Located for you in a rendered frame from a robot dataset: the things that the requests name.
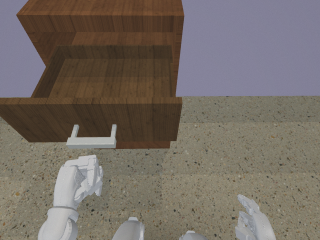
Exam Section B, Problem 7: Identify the drawer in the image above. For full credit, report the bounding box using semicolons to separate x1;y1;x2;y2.
0;44;183;143

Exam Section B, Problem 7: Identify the robot left thigh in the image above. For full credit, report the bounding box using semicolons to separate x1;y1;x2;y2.
112;220;145;240

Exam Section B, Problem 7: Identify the robot right hand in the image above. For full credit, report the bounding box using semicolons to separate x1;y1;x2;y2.
235;194;276;240

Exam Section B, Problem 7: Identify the robot left forearm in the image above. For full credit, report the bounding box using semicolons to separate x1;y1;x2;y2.
38;206;79;240

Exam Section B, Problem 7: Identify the handle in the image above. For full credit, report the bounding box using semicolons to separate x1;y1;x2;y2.
66;124;117;149

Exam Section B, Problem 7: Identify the robot left hand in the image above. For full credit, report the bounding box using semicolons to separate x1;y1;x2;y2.
53;155;104;210

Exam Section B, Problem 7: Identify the cabinet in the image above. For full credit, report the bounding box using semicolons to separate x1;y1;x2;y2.
16;0;185;149

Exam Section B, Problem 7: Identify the robot left shin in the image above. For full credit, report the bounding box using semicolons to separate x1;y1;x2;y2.
128;217;138;221

